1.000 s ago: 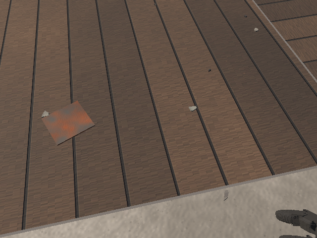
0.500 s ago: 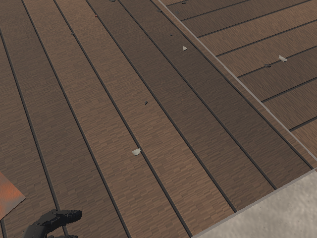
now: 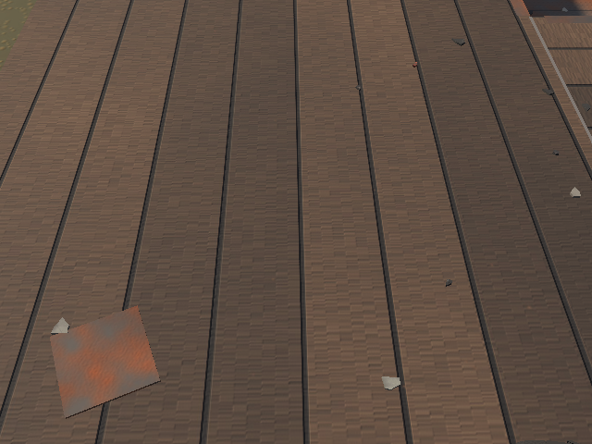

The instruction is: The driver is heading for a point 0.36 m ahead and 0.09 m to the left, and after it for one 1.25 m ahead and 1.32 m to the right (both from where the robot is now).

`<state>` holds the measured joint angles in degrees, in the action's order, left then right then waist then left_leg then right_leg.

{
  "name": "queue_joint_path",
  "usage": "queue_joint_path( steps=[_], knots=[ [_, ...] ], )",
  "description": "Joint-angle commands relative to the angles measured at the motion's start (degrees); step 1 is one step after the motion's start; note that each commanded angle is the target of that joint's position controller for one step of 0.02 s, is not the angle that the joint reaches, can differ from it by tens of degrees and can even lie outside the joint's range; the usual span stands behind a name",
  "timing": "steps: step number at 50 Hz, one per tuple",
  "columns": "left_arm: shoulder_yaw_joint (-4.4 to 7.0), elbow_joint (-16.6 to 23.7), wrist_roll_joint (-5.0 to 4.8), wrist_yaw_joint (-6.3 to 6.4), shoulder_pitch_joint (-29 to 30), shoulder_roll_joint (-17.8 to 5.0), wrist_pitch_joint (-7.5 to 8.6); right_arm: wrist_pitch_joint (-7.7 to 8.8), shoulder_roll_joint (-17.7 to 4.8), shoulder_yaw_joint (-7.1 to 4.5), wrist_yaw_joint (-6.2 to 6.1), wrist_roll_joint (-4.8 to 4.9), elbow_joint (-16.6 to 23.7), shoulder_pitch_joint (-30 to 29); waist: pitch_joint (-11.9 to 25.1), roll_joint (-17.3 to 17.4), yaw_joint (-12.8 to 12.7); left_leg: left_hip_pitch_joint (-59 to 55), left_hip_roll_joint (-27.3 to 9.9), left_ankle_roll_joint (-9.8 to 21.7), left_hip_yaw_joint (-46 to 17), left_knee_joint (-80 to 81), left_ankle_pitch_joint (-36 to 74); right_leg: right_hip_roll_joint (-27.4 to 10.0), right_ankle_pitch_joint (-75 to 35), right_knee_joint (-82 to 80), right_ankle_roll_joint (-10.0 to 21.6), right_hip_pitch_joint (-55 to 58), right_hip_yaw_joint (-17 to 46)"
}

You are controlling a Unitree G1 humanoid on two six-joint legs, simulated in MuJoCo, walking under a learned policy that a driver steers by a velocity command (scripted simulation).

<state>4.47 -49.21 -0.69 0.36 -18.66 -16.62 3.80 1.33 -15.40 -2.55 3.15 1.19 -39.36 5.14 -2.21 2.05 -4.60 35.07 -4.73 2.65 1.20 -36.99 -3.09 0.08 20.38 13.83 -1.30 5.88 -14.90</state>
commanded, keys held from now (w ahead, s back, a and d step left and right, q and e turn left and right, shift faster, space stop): w+q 0.22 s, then w+e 0.40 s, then e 0.38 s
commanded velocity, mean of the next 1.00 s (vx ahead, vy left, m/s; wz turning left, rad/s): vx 0.40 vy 0.00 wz -0.08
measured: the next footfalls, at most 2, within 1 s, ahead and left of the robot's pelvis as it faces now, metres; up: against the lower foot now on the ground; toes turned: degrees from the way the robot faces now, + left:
left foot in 0.06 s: +0.20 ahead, +0.11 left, +0.00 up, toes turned +5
right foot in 0.58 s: +0.53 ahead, -0.07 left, +0.00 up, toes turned +3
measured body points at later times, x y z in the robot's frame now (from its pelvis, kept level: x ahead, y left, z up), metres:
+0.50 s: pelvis +0.28 +0.03 +0.01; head +0.31 +0.03 +0.46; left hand +0.44 +0.29 -0.09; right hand +0.39 -0.25 -0.10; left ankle +0.16 +0.11 -0.73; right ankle +0.49 -0.09 -0.70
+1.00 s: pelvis +0.53 +0.01 +0.01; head +0.57 -0.01 +0.46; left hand +0.66 +0.29 -0.09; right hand +0.69 -0.28 -0.08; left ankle +0.68 +0.13 -0.70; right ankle +0.49 -0.07 -0.73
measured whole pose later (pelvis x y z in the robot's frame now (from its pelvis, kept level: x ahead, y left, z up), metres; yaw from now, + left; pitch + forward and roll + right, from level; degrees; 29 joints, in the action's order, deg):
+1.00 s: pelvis +0.53 +0.01 +0.01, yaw -10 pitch +3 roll +0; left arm 4.0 -41.5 -1.2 2.1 -14.9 -17.9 -1.3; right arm 2.6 -16.4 -2.1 -0.6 -0.5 -39.0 3.9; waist -2.1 1.4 -3.0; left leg 32.5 1.2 -4.9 -7.6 -36.4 -7.0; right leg 8.3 14.5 26.2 4.5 -13.2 10.8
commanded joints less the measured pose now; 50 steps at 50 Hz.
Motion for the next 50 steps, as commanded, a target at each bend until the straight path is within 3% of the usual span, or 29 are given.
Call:
queue_joint_path(
  steps=[1,2,3,4,5,6,7,8,9,10,13,17,20,23,26,28,29,30,31,32,33,34,35,37,39,41,44,48,50],
  knots=[
    [3.0,3.08,-0.81,0.71,1.91,-12.39,-0.77,0.37,-6.51,-2.36,0.47,-0.05,5.16,0.2,1.43,-6.69,4.65,-5.57,4.54,3.39,4.7,0.51,-7.73,-16.66,-55.64,9.01,7.59,0.78,3.13],
    [2.97,3.33,-1.01,0.91,2.74,-12.57,-1.27,0.23,-8.73,-3.78,0.16,0.12,3.52,7.49,5.41,-6.29,9.03,-15.47,7.26,5.15,5.82,2.83,-7.12,-15.18,-59.67,19.3,6.3,-1.64,1.69],
    [2.34,3.78,-0.61,1.18,2.41,-11.33,-1.19,-0.2,-12.51,-5.86,-0.78,0.27,0.92,17.28,10.49,-3.85,13.72,-31.96,7.6,7.52,2.41,5.3,-4.5,-12.91,-51.72,33.78,3.96,-11.38,1.04],
    [0.05,6.8,1.78,0.7,-1.78,-3.99,-0.18,-0.41,-19.59,-7.37,-1.88,0.63,0.4,19.24,14.44,10.94,9.58,-51.94,-7.21,16.15,-25.2,7.65,-8.95,-4.36,-7.08,55.45,-0.03,-36.98,1.9],
    [-0.8,7.89,1.04,-0.03,-0.09,-4.11,2.16,0.63,-18.31,-6.37,-1.47,0.2,2.88,19.35,24.28,9.1,9.96,-58.84,-14.99,22.84,-50.26,17.91,-17.37,2.54,15.05,65.39,-0.41,-46.97,16.6],
    [0.41,9.57,-1.44,-0.72,6.87,-8.49,3.45,1.48,-13.92,-5.02,-1.04,-0.28,2.35,18.18,18.18,3.68,12.05,-55.6,-13.58,18.98,-43.17,20.49,-16.2,-0.85,10.46,66.2,0.84,-52.75,20.38],
    [0.08,10.31,-1.69,-0.77,8.63,-7.9,4.23,2.01,-12.33,-4.56,-1.07,-0.21,2.2,15.74,11.6,2.19,10.25,-47.65,-11.24,16.85,-35.13,20.42,-12.44,-3.2,5.4,62.02,1.92,-52.98,19.68],
    [0.17,9.47,-0.31,-0.28,8.33,-7.55,4.42,2.13,-10.59,-4.05,-1.24,-0.14,2.7,11.67,7.72,-1.12,7.52,-39.33,-8.65,14.87,-28.95,20.47,-6.72,-5.45,1.68,56.85,1.79,-49.67,19.58],
    [0.65,8.92,0.67,-0.04,7.35,-8.2,3.96,2.16,-8.74,-3.4,-1.48,-0.63,3.66,8.78,5.93,-0.22,5.34,-32.97,-6.72,13.96,-24.68,21.42,-0.84,-6.88,-0.88,52.98,1.42,-45.26,19.79],
    [0.81,8.75,0.98,-0.15,6.49,-8.19,3.21,2.14,-8.26,-3.17,-1.71,-1.08,4.46,7.42,5.49,0.86,4.04,-29.01,-5.58,13.89,-23.1,22.71,1.97,-7.2,-2.44,51.34,0.84,-42.09,19.81],
    [0.13,8.01,1.36,-0.3,5.35,-5.51,1.58,2.72,-8.54,-3.11,-2.57,-1.06,3.61,7.91,5.12,0.83,3.26,-24.31,-4.46,14.18,-16.39,24.72,10.55,-7.07,-7.83,44.72,-1.72,-40.22,17.6],
    [-1.14,9.15,0.6,-0.87,12.63,-3.36,1.5,3.0,-8.89,-2.82,-3.24,-1.08,1.17,10.75,2.31,2.22,6.87,-23.76,-2.22,10.58,-9.11,26.31,7.66,-6.71,-23.75,28.87,-1.97,-39.58,16.33],
    [-1.46,10.11,-0.32,-1.68,16.92,-3.5,1.81,3.34,-10.08,-2.89,-3.08,-1.15,-0.76,12.97,0.25,2.27,9.21,-26.06,-4.4,9.79,-8.52,27.86,1.23,-5.57,-29.96,22.08,-0.61,-38.86,15.74],
    [-1.37,11.43,-0.64,-2.65,19.36,-4.35,1.93,3.1,-10.32,-3.08,-3.0,-1.09,-2.92,14.34,-1.94,1.44,9.9,-33.74,-7.72,9.32,-7.99,26.84,2.67,-5.04,-26.33,18.89,1.74,-43.5,16.49],
    [-1.21,12.3,-0.51,-3.74,18.68,-4.85,1.97,2.31,-10.98,-3.52,-3.51,-0.81,-4.11,13.98,-1.72,1.61,8.61,-40.04,-9.9,7.64,-6.15,22.87,12.27,-3.56,-18.47,17.53,4.49,-44.2,16.28],
    [-0.1,11.03,-0.15,-3.72,12.12,-6.77,1.66,1.64,-11.88,-3.76,-4.0,-0.94,-3.69,11.98,3.23,2.65,4.86,-40.85,-8.45,5.7,-3.18,14.06,32.16,0.17,-14.68,17.3,6.6,-34.26,12.73],
    [1.26,8.97,0.08,-3.37,4.52,-8.89,1.46,1.1,-11.34,-3.44,-4.35,-1.04,-3.23,11.22,8.01,1.2,0.92,-38.32,-5.69,4.0,-0.25,3.31,38.6,2.72,-16.35,15.88,8.15,-23.38,11.16],
    [2.51,7.88,0.06,-2.83,-3.78,-12.76,1.13,1.08,-9.65,-2.52,-4.97,-2.0,-1.93,12.37,14.36,-4.31,-1.89,-27.03,-3.17,1.57,2.01,-13.27,25.72,-4.57,-19.03,16.43,11.56,-7.53,22.72],
    [3.42,7.54,-0.48,-2.98,-6.2,-17.17,1.24,2.46,-3.34,-0.52,-3.98,-2.73,-0.36,19.35,20.0,-18.82,2.5,-1.99,9.08,-3.06,0.37,-33.9,-19.22,-17.33,-7.87,10.95,22.7,12.46,53.01],
    [1.99,8.04,-0.79,-2.94,-6.68,-11.65,1.17,4.08,-7.02,-0.84,-3.26,-1.52,-0.7,15.24,21.41,-14.01,-0.69,5.54,8.72,-2.78,-7.97,-39.76,-28.63,-18.35,-3.56,4.19,22.2,15.28,61.0],
    [1.41,9.17,-0.04,-2.56,-2.73,-10.04,1.07,5.26,-9.61,-1.45,-2.66,0.14,1.15,9.86,13.69,-10.51,-0.95,8.58,6.01,-2.16,-8.55,-40.25,-24.95,-17.2,-11.2,4.15,19.88,9.23,52.55],
    [1.25,10.37,0.34,-2.26,0.79,-9.59,0.84,5.8,-9.32,-1.25,-2.86,-0.32,1.9,6.77,10.02,-4.24,0.28,6.81,3.93,-2.16,-7.61,-37.69,-21.77,-15.12,-22.59,5.07,18.42,1.91,45.65],
    [1.05,11.16,0.42,-2.06,3.37,-9.02,0.59,5.75,-9.63,-1.62,-3.23,-1.63,2.38,5.23,6.81,-1.56,1.89,4.79,2.52,-2.98,-6.78,-34.26,-20.47,-13.82,-35.8,5.51,18.19,-5.15,40.47],
    [0.63,11.93,0.77,-1.52,5.18,-7.81,0.13,4.37,-9.05,-1.89,-3.7,-2.34,2.74,6.97,6.57,-3.37,4.96,-1.04,1.52,-4.38,-6.6,-29.71,-19.58,-10.77,-47.71,4.94,17.74,-12.42,34.84],
    [1.09,11.88,0.58,-0.9,5.57,-9.14,-0.22,2.98,-7.08,-1.37,-4.2,-2.23,2.15,8.92,6.81,-4.51,6.11,-2.27,2.21,-6.24,-5.3,-24.11,-17.87,-9.27,-52.91,4.69,17.64,-15.91,31.66],
    [1.69,11.53,0.17,-0.09,5.15,-10.77,-1.05,2.12,-6.3,-1.1,-4.74,-2.3,2.39,7.6,7.65,-5.06,5.96,-3.18,3.74,-7.68,-4.54,-17.6,-13.41,-7.74,-53.38,5.24,16.7,-17.82,29.9],
    [1.78,11.04,-0.7,1.19,4.52,-10.56,-2.91,1.64,-5.74,-0.94,-4.68,-2.01,2.94,3.49,9.34,-6.63,4.5,-6.26,5.86,-8.32,-4.89,-8.66,-3.93,-5.12,-46.92,7.02,13.05,-18.82,29.28],
    [1.82,10.88,-0.61,2.21,3.24,-10.14,-4.74,1.88,-6.01,-1.03,-3.91,-1.57,4.46,-2.69,8.26,-7.9,2.37,-5.76,7.34,-7.89,-7.01,0.06,-2.17,-5.52,-37.3,9.68,11.33,-15.54,34.83],
    [1.83,11.43,-0.41,2.35,3.78,-9.88,-5.19,2.43,-7.15,-1.54,-3.56,-1.6,4.54,-2.88,7.62,-8.71,2.7,-6.48,7.66,-6.94,-8.27,4.0,-4.64,-6.04,-34.12,12.04,11.06,-13.39,38.81]
  ],
)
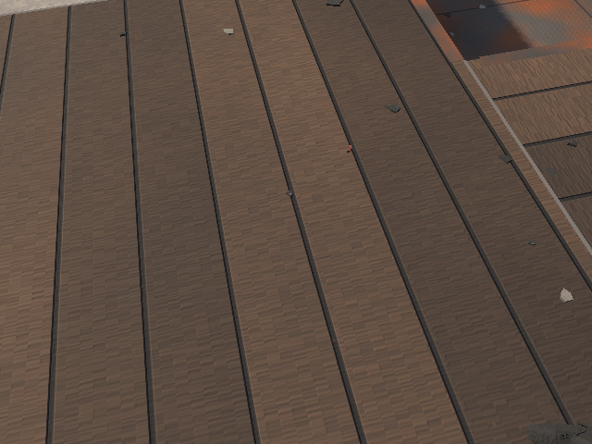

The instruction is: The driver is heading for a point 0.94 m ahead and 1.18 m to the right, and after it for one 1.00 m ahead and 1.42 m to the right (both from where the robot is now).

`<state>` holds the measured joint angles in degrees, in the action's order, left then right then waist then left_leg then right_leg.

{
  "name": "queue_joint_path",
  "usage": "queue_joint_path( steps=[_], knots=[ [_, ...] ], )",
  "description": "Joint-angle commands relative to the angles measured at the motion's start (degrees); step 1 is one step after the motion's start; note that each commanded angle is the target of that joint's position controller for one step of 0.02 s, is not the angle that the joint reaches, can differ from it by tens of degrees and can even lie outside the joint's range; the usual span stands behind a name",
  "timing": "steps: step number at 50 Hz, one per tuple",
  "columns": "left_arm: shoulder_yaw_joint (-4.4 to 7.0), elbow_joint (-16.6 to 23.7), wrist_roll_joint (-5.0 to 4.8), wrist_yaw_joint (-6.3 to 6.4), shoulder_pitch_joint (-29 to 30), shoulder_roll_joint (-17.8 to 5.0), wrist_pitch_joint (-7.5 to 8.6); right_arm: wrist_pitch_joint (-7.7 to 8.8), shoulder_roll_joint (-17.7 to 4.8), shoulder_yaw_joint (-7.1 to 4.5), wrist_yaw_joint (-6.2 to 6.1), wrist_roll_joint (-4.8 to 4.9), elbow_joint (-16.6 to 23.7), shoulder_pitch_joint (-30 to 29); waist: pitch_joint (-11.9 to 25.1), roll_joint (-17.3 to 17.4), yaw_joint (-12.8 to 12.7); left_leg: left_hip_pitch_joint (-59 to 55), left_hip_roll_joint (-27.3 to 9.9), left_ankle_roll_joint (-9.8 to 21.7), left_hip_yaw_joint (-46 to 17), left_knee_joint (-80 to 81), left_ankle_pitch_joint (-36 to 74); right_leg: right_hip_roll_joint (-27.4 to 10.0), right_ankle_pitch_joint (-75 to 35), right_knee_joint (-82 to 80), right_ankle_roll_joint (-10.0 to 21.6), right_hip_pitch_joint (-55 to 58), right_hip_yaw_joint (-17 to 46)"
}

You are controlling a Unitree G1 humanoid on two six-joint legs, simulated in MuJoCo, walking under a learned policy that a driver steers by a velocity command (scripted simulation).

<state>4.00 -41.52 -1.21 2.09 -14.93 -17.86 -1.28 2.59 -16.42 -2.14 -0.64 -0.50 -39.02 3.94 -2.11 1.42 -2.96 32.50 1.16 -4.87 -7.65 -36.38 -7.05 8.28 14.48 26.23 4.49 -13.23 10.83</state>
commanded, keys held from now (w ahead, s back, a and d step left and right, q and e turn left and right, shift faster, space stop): e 0.52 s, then w+e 0.04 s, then e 0.44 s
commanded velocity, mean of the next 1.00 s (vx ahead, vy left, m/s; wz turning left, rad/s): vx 0.04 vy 0.00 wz -0.59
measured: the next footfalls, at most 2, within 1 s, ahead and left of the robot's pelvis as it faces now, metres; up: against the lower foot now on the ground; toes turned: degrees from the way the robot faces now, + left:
left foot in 0.08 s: +0.17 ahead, +0.12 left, +0.00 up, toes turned -10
right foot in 0.50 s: +0.06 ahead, -0.12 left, +0.00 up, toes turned -20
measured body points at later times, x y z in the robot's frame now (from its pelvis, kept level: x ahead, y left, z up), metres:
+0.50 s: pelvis +0.05 +0.00 -0.01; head +0.08 -0.02 +0.44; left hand +0.28 +0.23 -0.10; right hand +0.11 -0.31 -0.11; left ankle +0.14 +0.13 -0.74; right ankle +0.02 -0.11 -0.74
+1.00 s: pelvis +0.09 -0.01 -0.01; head +0.12 -0.03 +0.44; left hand +0.39 +0.14 -0.10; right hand +0.09 -0.35 -0.09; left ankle +0.18 +0.07 -0.74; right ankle +0.01 -0.11 -0.73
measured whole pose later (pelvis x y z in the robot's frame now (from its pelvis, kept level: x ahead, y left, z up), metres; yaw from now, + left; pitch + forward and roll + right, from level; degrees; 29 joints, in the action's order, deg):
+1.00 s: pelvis +0.09 -0.01 -0.01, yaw -36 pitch +2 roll +1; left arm 4.6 -35.1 -1.0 1.9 -11.5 -19.2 -3.0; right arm 1.5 -16.7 -4.3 0.2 -0.6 -41.0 5.0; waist -1.6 -2.1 -1.5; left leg 16.8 3.0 -0.4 -2.7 -28.0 -11.5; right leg 6.4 23.5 38.3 1.3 -17.7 14.3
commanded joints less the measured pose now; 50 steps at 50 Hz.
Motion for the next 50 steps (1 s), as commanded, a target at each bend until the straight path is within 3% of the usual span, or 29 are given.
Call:
queue_joint_path(
  steps=[1,3,4,5,6,7,8,9,12,15,20,22,24,25,26,27,28,29,30,31,32,35,38,44,46,47,48,49,50],
  knots=[
    [2.26,4.21,0.15,0.64,0.82,-8.45,-0.2,1.53,-6.63,-2.24,0.34,0.08,3.98,-0.88,7.17,-8.84,1.63,-5.39,1.78,1.29,0.3,5.8,-1.25,-14.13,-26.83,0.82,4.93,6.25,14.88],
    [1.86,5.52,0.11,0.54,3.48,-7.45,-0.22,2.39,-7.29,-2.76,0.23,-0.07,3.11,2.58,7.23,-9.03,4.38,-14.48,-0.13,3.74,0.78,15.37,8.47,-11.17,-21.54,5.25,2.6,4.19,15.44],
    [1.0,6.55,1.01,0.3,2.36,-4.87,0.06,2.44,-10.5,-3.44,-0.34,-0.97,3.34,4.71,11.44,-3.23,4.01,-25.65,-9.53,7.58,-5.95,14.43,21.67,-7.69,-10.77,13.87,0.09,-1.3,11.59],
    [0.42,6.31,0.95,0.21,-5.37,-2.39,0.39,1.45,-12.73,-3.67,-0.83,-2.38,3.66,4.41,13.84,11.11,-0.2,-37.13,-22.23,18.08,-20.59,12.81,42.26,1.28,22.63,26.02,-3.91,-14.11,3.26],
    [1.21,5.55,0.96,-0.09,-7.98,-7.3,0.35,0.56,-9.96,-3.57,-0.72,-1.12,2.54,7.85,16.61,13.42,0.9,-37.5,-28.14,23.0,-29.1,13.33,37.59,-1.73,28.23,37.05,-6.5,-18.72,-0.27],
    [2.48,4.58,0.43,-0.14,-5.73,-10.83,-0.21,0.24,-7.19,-2.8,-0.78,-0.31,3.46,6.4,13.09,7.36,2.09,-34.43,-24.38,21.43,-22.88,13.08,31.45,-3.88,23.8,42.77,-8.23,-20.08,-0.24],
    [2.92,4.15,0.03,0.11,-3.41,-11.02,-1.15,-0.3,-5.93,-2.44,-0.8,-0.42,3.78,4.54,10.44,4.01,2.16,-31.03,-20.24,18.55,-15.71,13.29,25.8,-5.09,19.57,45.07,-9.35,-20.74,-1.6],
    [2.99,4.34,-0.02,0.38,-2.13,-10.43,-2.0,-0.81,-5.62,-2.22,-0.89,-0.31,4.15,2.69,8.34,3.26,2.07,-27.61,-17.91,17.19,-11.87,14.51,20.37,-5.99,16.74,45.6,-9.94,-20.98,-2.31],
    [1.92,5.75,-0.34,0.06,-1.01,-5.93,-2.66,-1.82,-6.61,-2.48,-1.31,-0.96,3.63,1.04,5.64,7.01,1.8,-21.6,-13.29,16.82,-2.93,18.32,14.85,-6.99,11.22,40.28,-10.56,-17.63,-7.15],
    [1.48,7.32,0.08,-0.19,1.45,-4.99,-2.31,-2.28,-7.62,-3.05,-1.7,-0.84,2.91,2.01,7.6,8.21,3.28,-24.56,-15.6,18.74,-1.06,18.95,15.19,-9.18,10.06,33.2,-10.57,-16.45,-8.36],
    [1.32,8.5,0.32,-1.49,2.78,-5.35,-2.24,-2.85,-9.98,-4.03,-1.09,-0.05,2.09,1.06,8.35,8.65,3.95,-23.16,-17.64,18.5,2.62,19.27,10.73,-10.68,7.07,21.13,-8.31,-8.8,-11.33],
    [1.61,8.66,0.34,-2.04,2.22,-5.77,-2.37,-2.95,-10.52,-4.24,-0.81,0.58,1.51,1.09,7.96,8.64,3.45,-23.37,-18.44,17.5,3.28,17.93,9.36,-10.36,5.79,15.67,-6.78,-6.44,-12.42],
    [2.06,7.4,0.47,-2.51,-1.24,-5.64,-2.34,-3.14,-10.36,-4.3,-0.83,1.68,0.83,0.47,7.86,7.45,1.13,-21.09,-17.43,14.21,5.83,13.71,6.07,-8.67,-1.05,4.91,-3.94,0.07,-14.4],
    [2.67,6.72,0.74,-2.3,-3.13,-6.86,-2.3,-3.22,-8.73,-4.02,-0.75,1.87,-0.48,2.98,7.1,4.41,0.84,-16.94,-15.27,10.31,8.66,8.73,0.5,-8.42,-5.2,-0.42,-1.8,4.99,-12.15],
    [4.06,7.35,0.71,-1.43,-4.04,-12.19,-2.18,-3.32,-5.24,-3.19,-0.38,0.24,-0.38,4.92,5.44,-10.39,2.4,-5.31,-8.88,3.88,15.47,-6.14,-14.06,-19.67,-17.5,-6.76,3.06,11.02,4.69],
    [4.82,8.72,1.72,-1.34,-3.86,-16.98,-1.47,-2.94,-5.4,-3.11,-0.8,-0.94,3.52,-0.1,4.39,-19.12,0.68,7.68,-0.61,1.11,12.1,-17.67,-29.94,-30.01,-16.01,-8.94,14.02,9.58,21.0],
    [4.22,8.51,2.56,-1.65,-4.69,-14.07,0.01,-2.43,-7.35,-3.78,-0.89,-0.32,4.18,-3.73,5.8,-13.27,-1.79,9.26,-1.94,2.28,5.01,-24.47,-28.11,-28.37,-0.42,-11.94,14.99,8.57,21.62],
    [3.38,8.15,2.39,-1.67,-2.53,-11.92,1.03,-2.25,-8.25,-4.33,-0.75,0.66,4.01,-3.71,3.36,-12.12,-0.01,10.48,-3.0,3.58,3.52,-25.12,-22.61,-25.66,6.38,-12.8,11.8,7.49,18.39],
    [2.97,8.5,1.63,-1.36,0.51,-10.36,1.39,-2.23,-8.42,-4.75,-1.02,0.63,2.44,-2.18,1.91,-9.93,1.45,10.32,-3.76,3.59,3.29,-24.55,-18.22,-23.27,7.22,-12.5,9.0,6.74,15.14],
    [2.36,8.86,1.01,-0.97,2.45,-9.06,1.47,-2.23,-8.73,-4.92,-1.28,0.05,1.77,-1.36,1.52,-10.35,2.13,9.77,-3.8,2.98,3.1,-23.72,-15.28,-21.91,1.78,-11.86,7.76,6.48,13.02],
    [1.94,9.19,1.12,-0.53,3.21,-8.48,1.38,-2.01,-8.08,-4.86,-1.2,-0.28,1.52,-0.76,2.36,-10.73,2.95,7.05,-3.06,2.3,3.53,-24.36,-12.91,-20.24,-6.07,-10.88,7.29,5.37,10.64],
    [2.02,9.34,1.28,0.15,2.15,-8.6,0.97,-1.64,-6.37,-4.38,-0.76,0.11,0.9,0.34,5.83,-8.89,3.15,2.85,-1.32,0.62,4.36,-20.62,-9.66,-18.29,-19.32,-7.85,7.45,6.72,7.24],
    [2.59,9.06,0.7,0.38,0.79,-9.77,0.32,-1.73,-5.17,-3.69,-0.41,0.43,1.48,-1.86,5.25,-9.51,1.93,0.46,-0.2,-0.26,3.82,-12.18,-9.8,-17.65,-18.83,-6.12,7.73,6.77,8.7],
    [3.07,10.01,0.45,-0.23,2.72,-10.59,-0.74,-0.88,-6.47,-3.75,0.69,1.1,1.96,-1.9,6.16,-10.89,1.64,-7.69,1.66,0.61,2.56,-1.15,-12.65,-17.84,-24.46,-2.19,8.19,5.52,16.4],
    [2.97,10.55,-0.22,-0.19,4.69,-10.14,-1.03,-0.39,-6.82,-4.0,1.03,1.16,1.61,0.19,6.66,-10.96,3.04,-11.95,1.69,1.61,2.67,6.99,-9.09,-16.45,-24.46,-0.04,6.62,5.91,18.56],
    [2.79,10.92,-0.71,-0.02,6.12,-9.67,-1.11,-0.13,-6.89,-4.21,1.05,0.94,1.0,2.02,6.77,-10.49,4.45,-16.37,1.25,2.46,3.41,14.35,-2.15,-14.78,-21.66,1.49,4.83,4.58,18.31],
    [2.37,11.03,-0.44,0.13,5.15,-8.08,-1.02,-0.05,-8.79,-4.78,0.78,0.38,0.8,3.5,8.07,-7.8,4.25,-23.3,-3.75,4.28,0.49,16.93,5.22,-12.35,-13.51,4.75,2.18,0.64,16.56],
    [1.4,10.64,0.97,-0.03,1.12,-4.39,-0.93,-0.44,-12.11,-5.23,0.35,-0.52,1.66,3.62,10.41,5.56,1.68,-30.46,-15.77,8.97,-10.25,17.04,18.58,-5.42,7.88,17.52,-1.29,-6.32,7.75],
    [2.46,11.74,0.26,0.17,0.34,-7.4,-0.68,-0.72,-13.3,-5.43,0.63,-1.82,0.79,3.98,6.97,15.64,0.85,-29.43,-23.77,18.93,-22.32,17.66,25.86,0.41,26.2,27.67,-4.47,-17.99,0.7]
  ],
)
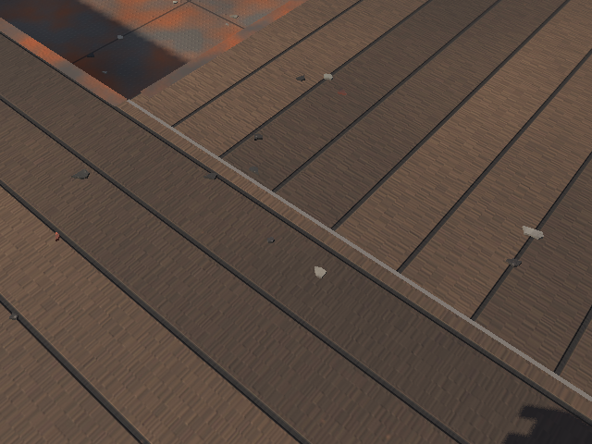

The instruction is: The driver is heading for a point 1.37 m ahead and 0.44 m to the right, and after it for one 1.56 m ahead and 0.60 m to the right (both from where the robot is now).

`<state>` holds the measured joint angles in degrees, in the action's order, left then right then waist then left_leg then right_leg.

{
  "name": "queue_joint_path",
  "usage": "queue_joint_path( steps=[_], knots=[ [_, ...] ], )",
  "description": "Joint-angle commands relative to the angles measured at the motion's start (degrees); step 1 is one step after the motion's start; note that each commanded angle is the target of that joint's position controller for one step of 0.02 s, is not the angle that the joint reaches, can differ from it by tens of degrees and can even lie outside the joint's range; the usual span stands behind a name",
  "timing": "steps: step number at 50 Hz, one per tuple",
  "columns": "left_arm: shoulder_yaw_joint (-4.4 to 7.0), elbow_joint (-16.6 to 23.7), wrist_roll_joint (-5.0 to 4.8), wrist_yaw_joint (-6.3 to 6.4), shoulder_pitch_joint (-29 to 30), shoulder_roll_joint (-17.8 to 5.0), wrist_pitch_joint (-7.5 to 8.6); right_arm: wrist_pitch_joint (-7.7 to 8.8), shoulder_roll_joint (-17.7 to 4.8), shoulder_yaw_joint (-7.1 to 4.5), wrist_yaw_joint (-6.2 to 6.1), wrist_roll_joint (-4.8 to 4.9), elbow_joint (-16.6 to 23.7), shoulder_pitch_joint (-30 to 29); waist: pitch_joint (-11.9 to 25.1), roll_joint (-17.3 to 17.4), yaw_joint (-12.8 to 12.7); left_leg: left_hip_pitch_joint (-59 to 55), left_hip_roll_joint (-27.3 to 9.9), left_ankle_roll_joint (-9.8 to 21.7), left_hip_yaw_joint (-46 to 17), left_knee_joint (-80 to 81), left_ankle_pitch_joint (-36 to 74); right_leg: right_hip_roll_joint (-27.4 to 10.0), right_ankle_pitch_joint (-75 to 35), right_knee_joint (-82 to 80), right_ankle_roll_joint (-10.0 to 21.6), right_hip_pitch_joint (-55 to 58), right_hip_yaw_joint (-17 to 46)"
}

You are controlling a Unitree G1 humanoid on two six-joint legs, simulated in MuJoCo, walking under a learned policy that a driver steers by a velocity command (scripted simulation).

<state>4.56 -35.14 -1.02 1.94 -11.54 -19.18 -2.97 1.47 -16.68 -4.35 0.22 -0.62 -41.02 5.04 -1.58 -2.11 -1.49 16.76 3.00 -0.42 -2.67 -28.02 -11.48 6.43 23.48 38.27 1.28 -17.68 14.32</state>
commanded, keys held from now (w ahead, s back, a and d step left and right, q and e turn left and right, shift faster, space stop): e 0.74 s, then no key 0.24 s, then w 0.02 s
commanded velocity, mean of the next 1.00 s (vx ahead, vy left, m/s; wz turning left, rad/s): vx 0.00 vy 0.00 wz -0.54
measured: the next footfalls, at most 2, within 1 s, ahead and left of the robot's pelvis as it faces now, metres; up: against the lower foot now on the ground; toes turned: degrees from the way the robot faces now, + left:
right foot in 0.40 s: +0.02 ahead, -0.15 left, +0.00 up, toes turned -15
left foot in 0.90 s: +0.11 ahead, +0.05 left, +0.00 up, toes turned -33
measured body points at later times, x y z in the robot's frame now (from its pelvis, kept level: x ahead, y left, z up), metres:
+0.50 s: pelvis +0.00 -0.05 +0.00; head +0.03 -0.09 +0.45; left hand +0.23 +0.18 -0.06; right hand +0.06 -0.37 -0.11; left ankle +0.01 +0.11 -0.67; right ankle -0.02 -0.14 -0.73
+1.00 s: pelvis +0.02 -0.03 +0.00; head +0.05 -0.03 +0.45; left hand +0.31 +0.12 -0.09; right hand +0.01 -0.34 -0.09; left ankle +0.08 +0.07 -0.73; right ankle -0.05 -0.13 -0.70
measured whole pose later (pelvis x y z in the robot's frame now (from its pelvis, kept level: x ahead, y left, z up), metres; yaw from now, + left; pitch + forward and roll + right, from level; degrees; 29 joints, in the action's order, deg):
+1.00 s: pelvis +0.02 -0.03 +0.00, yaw -31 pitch +0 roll +0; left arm 3.3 -36.3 0.0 1.7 -9.1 -18.4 -2.3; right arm 1.0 -15.6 -2.8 0.1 -1.1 -41.2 8.9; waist -2.3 -2.5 0.4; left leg 13.7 1.4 0.9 -1.9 -27.8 -14.6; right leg 6.3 29.4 48.1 -2.2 -21.5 10.4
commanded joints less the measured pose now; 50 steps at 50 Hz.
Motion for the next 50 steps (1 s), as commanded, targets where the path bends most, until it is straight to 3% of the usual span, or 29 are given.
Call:
queue_joint_path(
  steps=[1,2,3,4,6,9,13,16,18,19,20,21,22,23,25,26,28,33,37,42,44,45,46,47,48,49,50],
  knots=[
    [3.22,3.68,0.71,0.44,-5.33,-10.36,1.13,0.56,-10.19,-2.5,-0.26,-0.66,3.74,1.91,6.0,13.47,-0.42,-12.77,-26.64,16.66,-25.38,9.1,28.15,-2.14,14.98,25.75,-3.67,-14.85,-2.62],
    [3.87,2.47,0.17,0.34,-4.59,-11.33,0.83,0.52,-7.44,-1.71,-0.5,-0.33,4.16,-0.01,4.96,10.35,-0.61,-11.68,-22.76,14.45,-18.98,8.22,25.13,-3.19,10.81,29.35,-4.7,-15.34,-3.43],
    [3.84,1.38,-0.1,0.5,-4.72,-10.01,0.14,0.28,-6.7,-1.44,-0.72,-0.1,4.61,-1.54,4.43,8.61,-0.93,-11.25,-19.31,12.3,-14.05,8.06,20.8,-3.8,7.68,30.64,-5.7,-15.61,-4.34],
    [3.61,1.69,-0.06,0.45,-3.82,-9.03,-0.33,0.05,-6.45,-1.29,-1.02,0.46,4.57,-2.09,3.58,8.97,-0.3,-11.25,-18.55,12.22,-11.87,8.15,20.8,-4.34,4.92,31.94,-6.52,-16.9,-5.09],
    [2.72,2.68,-0.61,-0.04,-1.75,-6.19,-0.5,-0.6,-6.86,-1.22,-1.72,0.06,4.06,-0.93,3.28,10.46,0.82,-10.91,-16.28,12.56,-6.57,9.27,22.05,-4.92,1.79,29.61,-7.49,-16.34,-8.61],
    [1.86,4.69,-0.45,-0.42,2.14,-4.63,-0.26,-1.38,-8.26,-1.71,-2.28,-0.25,3.34,1.74,4.81,11.71,3.3,-15.76,-18.29,14.08,-4.82,9.65,23.51,-7.15,1.02,22.06,-8.15,-16.8,-10.71],
    [1.12,5.56,0.05,-1.39,2.58,-3.82,-0.24,-2.04,-10.88,-2.58,-1.53,0.37,3.34,0.28,5.96,12.05,3.37,-13.2,-19.76,13.8,-0.71,9.82,23.73,-8.94,-0.47,10.85,-6.89,-8.39,-14.1],
    [1.52,5.72,-0.14,-2.13,1.52,-4.74,-0.64,-2.04,-11.82,-2.88,-0.91,1.4,2.82,0.42,5.54,12.5,2.87,-12.45,-20.8,12.55,0.65,8.26,21.74,-8.46,-2.59,2.92,-4.94,-3.97,-16.19],
    [1.97,4.93,-0.14,-2.63,-1.44,-4.73,-0.85,-1.94,-11.8,-2.89,-0.82,2.57,2.48,-0.55,5.51,11.48,0.48,-10.36,-20.27,9.61,2.78,4.12,18.17,-7.24,-9.95,-7.78,-2.16,2.35,-17.99],
    [2.63,4.11,0.02,-2.37,-3.62,-5.86,-0.82,-1.74,-10.03,-2.45,-0.72,2.74,1.48,1.52,5.91,8.96,-0.19,-6.72,-18.37,6.32,5.24,-0.61,12.96,-6.13,-15.21,-13.15,-0.15,8.52,-17.09],
    [4.05,4.09,-0.05,-1.64,-5.99,-10.43,-0.57,-1.6,-7.0,-1.61,-0.42,1.14,0.97,4.21,6.47,-2.69,0.07,3.44,-13.42,0.93,10.59,-13.23,-0.55,-12.94,-31.44,-16.96,3.33,17.86,-5.97],
    [4.78,6.17,0.97,-1.15,-5.27,-16.57,0.16,-1.55,-4.37,-0.34,-0.59,-1.52,4.69,1.7,6.13,-17.32,0.95,19.94,-4.62,-3.94,10.47,-28.28,-26.97,-27.77,-45.46,-16.84,14.9,20.87,15.6],
    [4.02,6.09,2.59,-1.84,-6.6,-13.36,1.71,-1.51,-7.27,-1.31,-1.25,-0.41,5.34,-3.06,9.45,-10.03,-3.53,20.58,-3.87,-3.8,1.09,-38.26,-28.5,-28.78,-41.5,-18.42,19.9,17.26,16.49],
    [3.22,5.35,2.49,-1.96,-4.39,-11.65,2.77,-1.71,-8.3,-1.71,-1.41,0.82,5.33,-3.24,7.15,-7.79,-1.67,21.02,-5.02,-2.8,-0.61,-40.57,-23.88,-25.56,-36.76,-18.91,17.32,15.18,11.22],
    [2.32,5.37,0.48,-1.38,1.09,-8.71,3.03,-2.0,-9.21,-2.3,-2.06,0.37,3.68,-1.31,4.68,-4.99,0.79,20.83,-6.25,-2.58,-1.46,-37.55,-15.13,-20.4,-30.56,-18.72,11.88,12.97,5.8],
    [1.84,5.58,0.34,-1.0,2.21,-8.26,2.83,-2.04,-9.14,-2.39,-2.03,0.06,3.37,-0.65,4.94,-5.6,1.55,18.42,-5.44,-3.1,-1.04,-38.18,-12.32,-18.99,-33.04,-18.66,11.46,11.01,4.41],
    [1.52,5.7,0.86,-0.52,2.36,-7.93,2.58,-1.93,-8.09,-2.19,-1.72,0.38,2.89,0.85,6.57,-5.5,2.15,16.2,-4.03,-3.96,-0.71,-37.58,-8.98,-17.68,-34.19,-18.66,11.71,10.73,3.5],
    [1.89,5.01,0.68,0.01,0.97,-8.97,2.11,-1.83,-6.45,-1.46,-1.63,0.61,3.8,-1.63,5.76,-5.78,0.63,15.33,-2.68,-5.09,-1.86,-24.31,-7.92,-16.61,-27.83,-17.85,11.86,12.28,6.98],
    [2.2,5.02,0.77,-0.31,1.56,-9.69,1.58,-1.27,-6.43,-1.38,-1.12,0.9,4.26,-2.23,5.12,-6.41,0.05,10.84,-1.43,-4.66,-2.71,-17.04,-9.68,-16.09,-24.15,-16.92,12.16,9.36,11.48],
    [1.39,4.53,0.61,-0.82,3.26,-8.06,0.94,-0.37,-6.18,-1.19,-0.02,1.25,4.0,0.32,7.02,-6.89,0.37,3.29,-1.66,-3.11,-1.3,-7.66,-8.76,-15.49,-31.47,-13.13,11.16,9.43,13.72],
    [0.77,4.24,0.02,-0.63,4.4,-6.65,0.77,0.17,-5.38,-1.0,0.37,0.68,3.27,3.16,6.92,-5.67,2.74,-4.69,-2.38,-1.22,-0.5,5.58,3.15,-12.88,-27.72,-11.34,8.03,6.67,12.68],
    [0.16,3.73,0.69,-0.56,2.11,-4.73,1.02,0.3,-7.4,-1.19,0.17,-0.37,3.74,3.5,7.53,-1.32,1.76,-9.91,-8.17,0.82,-5.47,7.9,10.81,-10.13,-18.68,-8.28,4.65,3.27,9.89],
    [-0.36,2.96,1.99,-0.67,-2.69,-3.01,1.46,0.0,-11.1,-1.56,-0.18,-1.11,4.87,1.88,7.59,11.56,-2.01,-13.21,-18.0,6.09,-15.3,8.19,24.91,-2.28,1.44,1.04,0.95,-2.09,1.46],
    [0.62,3.62,1.53,-0.24,0.16,-5.87,1.75,0.15,-9.41,-0.97,-0.09,-2.01,4.04,2.11,4.95,16.26,-0.25,-7.38,-23.94,15.36,-23.25,10.42,23.51,-0.41,12.55,7.33,-2.23,-5.83,-3.07],
    [1.74,2.96,1.27,0.21,0.95,-9.05,1.74,0.48,-8.19,-0.63,-0.09,-1.28,4.37,1.25,3.56,12.58,0.7,-6.41,-23.48,17.03,-22.62,10.98,19.61,-2.41,12.72,15.4,-4.18,-6.42,-3.08],
    [2.15,2.22,0.84,0.33,1.34,-9.07,1.48,0.54,-7.9,-0.54,-0.39,-0.54,4.01,0.72,3.11,10.9,0.7,-7.15,-21.05,15.44,-19.74,10.45,17.13,-2.56,10.39,19.38,-5.18,-7.95,-3.13],
    [1.82,1.13,0.92,0.42,0.41,-7.32,0.96,0.59,-7.37,-0.24,-0.6,0.19,3.69,1.23,3.79,9.53,0.72,-8.66,-18.71,13.38,-17.15,11.21,8.07,-3.39,7.86,20.11,-6.06,-8.89,-3.41]
  ],
)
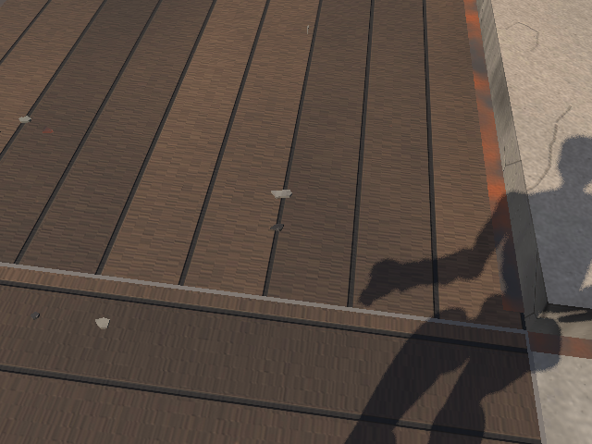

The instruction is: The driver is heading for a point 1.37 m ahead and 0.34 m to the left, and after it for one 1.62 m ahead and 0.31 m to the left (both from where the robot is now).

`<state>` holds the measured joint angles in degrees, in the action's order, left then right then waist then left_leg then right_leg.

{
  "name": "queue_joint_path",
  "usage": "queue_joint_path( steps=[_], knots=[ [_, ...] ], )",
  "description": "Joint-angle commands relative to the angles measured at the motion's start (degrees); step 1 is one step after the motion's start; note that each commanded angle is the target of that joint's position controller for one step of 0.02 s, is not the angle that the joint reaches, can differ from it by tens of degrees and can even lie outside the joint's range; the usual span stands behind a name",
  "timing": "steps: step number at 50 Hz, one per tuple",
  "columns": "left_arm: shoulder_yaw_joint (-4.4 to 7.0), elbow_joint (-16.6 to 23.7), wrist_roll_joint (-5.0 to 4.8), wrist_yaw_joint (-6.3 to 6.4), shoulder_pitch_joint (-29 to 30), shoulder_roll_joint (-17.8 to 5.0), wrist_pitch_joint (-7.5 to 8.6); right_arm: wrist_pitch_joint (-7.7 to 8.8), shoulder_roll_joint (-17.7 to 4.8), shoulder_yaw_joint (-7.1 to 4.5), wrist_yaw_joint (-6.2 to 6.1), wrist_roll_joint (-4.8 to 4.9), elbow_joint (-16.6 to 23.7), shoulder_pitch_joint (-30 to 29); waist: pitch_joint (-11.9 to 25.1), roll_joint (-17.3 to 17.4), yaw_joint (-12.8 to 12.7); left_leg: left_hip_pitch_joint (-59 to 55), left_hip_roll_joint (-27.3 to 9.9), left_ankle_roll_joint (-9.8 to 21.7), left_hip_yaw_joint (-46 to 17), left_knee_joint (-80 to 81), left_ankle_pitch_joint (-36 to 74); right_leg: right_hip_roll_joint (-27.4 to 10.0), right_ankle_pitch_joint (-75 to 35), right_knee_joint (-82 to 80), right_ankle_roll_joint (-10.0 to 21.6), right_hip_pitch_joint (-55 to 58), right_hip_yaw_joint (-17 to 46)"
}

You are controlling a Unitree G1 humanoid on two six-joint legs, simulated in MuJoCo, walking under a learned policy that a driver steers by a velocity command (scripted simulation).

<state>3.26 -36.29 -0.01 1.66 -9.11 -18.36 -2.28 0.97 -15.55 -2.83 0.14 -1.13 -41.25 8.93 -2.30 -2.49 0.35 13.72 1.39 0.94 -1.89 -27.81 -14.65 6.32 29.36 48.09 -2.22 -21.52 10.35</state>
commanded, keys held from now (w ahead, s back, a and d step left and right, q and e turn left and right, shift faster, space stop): w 0.26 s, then w+q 0.74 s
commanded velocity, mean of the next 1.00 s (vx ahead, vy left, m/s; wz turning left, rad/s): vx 0.39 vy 0.00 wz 0.26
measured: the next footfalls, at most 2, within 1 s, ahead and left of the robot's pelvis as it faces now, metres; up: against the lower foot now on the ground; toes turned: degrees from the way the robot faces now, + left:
right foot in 0.26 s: +0.05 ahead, -0.14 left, +0.00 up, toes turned +1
left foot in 0.70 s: +0.39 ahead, +0.12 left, +0.00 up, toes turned +12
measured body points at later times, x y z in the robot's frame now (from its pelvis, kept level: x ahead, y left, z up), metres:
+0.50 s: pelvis +0.11 -0.03 +0.00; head +0.13 -0.05 +0.45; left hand +0.11 +0.25 -0.11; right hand +0.27 -0.29 -0.11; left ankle +0.21 +0.13 -0.67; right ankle +0.01 -0.14 -0.74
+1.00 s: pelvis +0.38 +0.05 +0.01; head +0.41 +0.07 +0.46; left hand +0.47 +0.36 -0.08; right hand +0.56 -0.19 -0.09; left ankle +0.35 +0.11 -0.74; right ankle +0.59 -0.09 -0.67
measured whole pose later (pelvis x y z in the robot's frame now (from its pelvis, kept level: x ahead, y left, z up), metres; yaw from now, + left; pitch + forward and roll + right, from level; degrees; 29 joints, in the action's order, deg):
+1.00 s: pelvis +0.38 +0.05 +0.01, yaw +21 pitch +1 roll +0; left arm 2.0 -37.3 1.3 0.7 -7.6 -18.3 5.6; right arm 2.9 -16.8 -3.1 0.5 0.7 -39.5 17.7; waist -2.7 -1.7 2.8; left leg 10.4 7.8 5.9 -6.2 -19.9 -10.1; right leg -6.4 5.6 49.4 -4.1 -39.5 6.1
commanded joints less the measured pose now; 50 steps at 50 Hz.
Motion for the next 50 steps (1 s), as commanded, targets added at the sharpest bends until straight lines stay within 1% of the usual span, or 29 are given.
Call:
queue_joint_path(
  steps=[1,3,7,10,12,13,14,15,16,17,18,20,22,26,30,32,33,34,35,36,37,38,39,40,41,42,44,47,50],
  knots=[
    [2.51,2.06,0.08,0.51,-2.08,-6.25,0.06,1.09,-8.0,-1.5,-0.69,1.31,3.16,-2.0,3.91,10.04,-0.73,-6.9,-15.86,10.97,-17.56,12.42,1.29,-4.4,-1.2,9.12,-3.08,-6.51,0.04],
    [1.52,2.25,-0.39,-0.3,0.18,-4.14,0.68,0.32,-9.65,-1.88,-1.14,1.81,1.98,0.92,1.26,12.91,1.3,-8.5,-13.33,10.05,-16.63,16.0,-11.08,-4.92,-3.72,4.3,-3.34,-8.93,-5.86],
    [0.57,2.37,-0.93,-1.12,3.43,-2.49,3.27,-0.32,-11.29,-2.34,-1.61,1.98,1.5,4.36,0.98,12.95,3.53,-7.72,-13.09,10.4,-14.5,16.5,-9.48,-5.56,-3.07,-9.27,-1.22,-2.19,-10.0],
    [0.82,-0.29,-1.16,-1.8,-1.07,-2.82,4.79,-0.53,-11.95,-2.4,-1.12,2.95,1.34,4.45,0.72,11.45,0.88,-1.98,-12.65,10.63,-12.71,14.95,-8.59,-4.33,-13.32,-23.73,1.82,9.18,-12.56],
    [1.29,-2.79,-1.24,-1.65,-7.23,-3.81,5.18,0.04,-8.9,-1.32,-0.74,2.59,1.51,4.3,3.05,9.38,-2.31,5.9,-10.95,7.76,-10.69,10.15,-8.15,-5.52,-17.32,-27.67,3.87,22.71,-10.9],
    [1.73,-3.97,-1.39,-1.14,-13.44,-5.55,5.26,0.85,-4.66,0.1,-0.19,1.67,2.57,1.96,5.47,4.73,-5.23,13.27,-7.53,4.25,-6.31,-0.06,-9.02,-12.33,-13.29,-29.26,5.83,31.27,-2.22],
    [3.45,-4.35,-0.67,-1.13,-16.2,-12.49,5.15,2.02,-1.73,1.02,0.03,1.7,5.73,0.24,5.58,-9.74,-5.52,24.87,-0.61,0.34,2.57,-14.41,-12.57,-23.32,-0.69,-33.93,12.21,33.9,15.62],
    [3.55,-4.61,0.09,-1.47,-17.08,-11.61,5.83,2.8,-7.03,-0.41,-0.24,3.12,6.63,-2.94,0.33,-7.92,-7.71,31.98,-2.71,-0.01,-0.12,-25.72,-18.54,-28.75,5.17,-38.11,17.74,29.81,23.79],
    [2.35,-4.64,0.31,-1.46,-15.28,-7.92,6.68,3.1,-9.18,-1.35,0.05,4.11,5.93,-1.29,-3.27,-5.73,-6.05,35.75,-4.52,1.05,-3.33,-31.19,-14.63,-27.23,6.63,-38.47,17.21,29.07,20.79],
    [1.8,-4.4,0.29,-1.5,-13.84,-6.12,7.37,3.17,-8.72,-1.41,0.41,4.22,4.62,0.68,-3.75,-6.12,-4.98,36.93,-5.18,1.85,-4.26,-33.11,-10.16,-24.68,3.69,-38.8,15.31,29.56,16.07],
    [1.57,-4.63,0.03,-1.52,-12.73,-5.31,7.62,3.27,-8.46,-1.49,0.72,3.77,4.32,0.75,-4.37,-5.47,-4.49,38.43,-5.59,1.95,-4.88,-33.24,-6.12,-23.53,-2.53,-39.39,14.06,29.96,11.79],
    [1.18,-4.49,0.53,-1.33,-11.6,-4.35,7.71,3.28,-6.89,-1.31,1.43,3.22,3.96,0.4,-4.16,-3.99,-3.91,36.34,-5.62,1.12,-5.17,-32.53,0.7,-21.03,-16.16,-40.13,12.14,27.44,3.37],
    [1.2,-4.48,0.68,-1.21,-10.89,-4.19,7.8,3.02,-5.43,-0.9,1.93,3.0,4.2,0.12,-3.49,-3.21,-3.59,34.27,-5.1,-0.84,-3.82,-29.77,5.77,-19.58,-24.62,-40.78,11.86,24.71,-3.2],
    [1.37,-5.45,0.3,-0.97,-10.54,-5.71,8.05,2.86,-3.14,0.41,2.72,2.42,7.08,-5.76,-5.34,-2.26,-4.89,25.98,-4.89,-2.15,1.51,-15.76,16.2,-17.71,-29.5,-42.83,11.08,17.52,-12.23],
    [1.81,-8.14,-0.65,-0.91,-13.86,-7.47,7.5,3.12,-3.32,0.68,4.08,2.62,10.12,-10.45,-6.38,-1.2,-5.21,23.76,-3.68,1.37,4.05,-7.64,15.57,-20.56,-38.19,-40.93,10.34,22.73,-15.21],
    [2.24,-8.21,-0.63,-0.62,-13.29,-9.05,6.74,2.98,-5.21,-0.16,4.41,2.55,10.74,-8.93,-2.83,-2.78,-2.82,19.79,-0.8,3.95,6.57,-6.91,11.24,-21.23,-59.36,-34.0,9.04,27.13,-17.15],
    [2.52,-8.05,-0.54,-0.3,-13.09,-10.03,6.2,2.64,-6.75,-0.96,4.3,2.52,10.36,-5.63,0.53,-4.08,-0.6,15.35,1.2,5.29,7.93,-7.48,8.5,-21.19,-70.39,-27.87,8.26,28.77,-18.06],
    [2.64,-7.74,-0.34,0.03,-12.7,-10.57,5.57,2.26,-9.05,-2.26,3.98,2.7,8.85,1.56,5.34,-4.34,3.43,6.24,3.41,6.85,8.8,-7.27,7.61,-20.47,-76.63,-17.95,7.31,27.64,-19.05],
    [2.41,-7.15,-0.42,0.36,-12.53,-10.33,5.45,1.7,-11.72,-3.86,3.04,2.93,7.01,10.2,9.88,-2.52,8.31,-8.54,3.94,8.97,6.68,-5.25,9.29,-18.72,-73.26,-4.92,5.52,19.35,-19.94],
    [1.04,-5.1,0.77,0.27,-15.27,-5.93,6.18,0.76,-16.08,-5.05,1.7,2.76,5.78,16.44,15.92,7.75,8.11,-28.32,-7.0,13.56,-11.79,-4.46,5.06,-13.52,-39.61,15.01,3.16,0.56,-19.64],
    [-0.99,-3.34,0.7,-0.8,-18.85,-1.38,8.02,1.37,-18.06,-4.82,1.72,2.68,7.54,14.04,25.75,17.11,3.37,-39.39,-20.76,24.41,-46.04,5.86,-6.48,-2.27,3.26,33.54,1.02,-15.2,-9.45],
    [0.65,-2.19,-1.04,-1.75,-11.59,-7.87,9.63,1.76,-13.3,-3.74,1.78,2.27,7.84,13.54,23.37,9.69,7.22,-36.17,-19.42,21.23,-44.58,10.81,-11.87,-5.66,0.17,35.64,1.87,-20.36,-1.45],
    [0.5,-0.23,-2.56,-2.08,-7.15,-7.87,10.4,2.15,-11.64,-3.22,1.67,2.01,7.27,11.49,13.78,6.89,5.93,-27.27,-17.3,18.55,-35.73,11.97,-9.92,-7.96,-4.5,32.21,2.86,-21.9,-3.01],
    [0.14,0.1,-1.66,-1.65,-5.85,-6.55,10.81,2.54,-11.12,-3.03,1.69,1.98,7.42,7.9,7.59,1.06,2.82,-17.35,-14.63,17.01,-29.59,12.7,-3.22,-10.39,-7.98,26.46,3.0,-20.48,-3.89],
    [0.52,-0.32,-0.42,-1.22,-6.29,-6.72,10.51,2.86,-9.72,-2.68,1.61,1.5,8.05,5.02,5.49,1.34,0.66,-11.21,-12.4,16.21,-24.96,13.11,4.08,-12.1,-10.21,22.11,2.7,-17.23,-3.92],
    [0.65,-0.65,0.06,-1.24,-7.65,-6.78,9.8,2.91,-9.28,-2.46,1.41,0.85,8.85,3.25,4.44,3.12,-1.11,-6.4,-10.94,16.33,-22.72,14.48,8.22,-12.84,-11.56,21.09,2.2,-14.09,-3.78],
    [0.49,-1.07,0.99,-1.11,-9.11,-5.9,8.53,3.2,-9.02,-2.51,1.05,1.32,8.35,2.53,3.67,4.37,-2.34,-0.96,-10.01,17.27,-19.65,16.11,13.65,-13.2,-12.76,17.67,0.14,-12.21,-5.09],
    [-0.14,0.87,1.66,-0.69,-3.92,-4.13,7.87,3.29,-10.24,-2.78,0.21,1.74,6.81,4.38,1.18,4.32,-1.06,3.95,-7.6,16.29,-15.11,16.64,15.75,-12.54,-20.31,7.99,-2.4,-13.28,-6.57],
    [-0.93,2.57,1.25,-1.05,3.78,-2.24,8.51,2.6,-10.88,-2.96,-0.5,2.32,5.47,6.72,0.84,5.45,2.15,5.2,-4.53,12.93,-12.64,14.84,11.36,-9.77,-32.27,-7.2,-2.79,-9.53,-7.15]
  ],
)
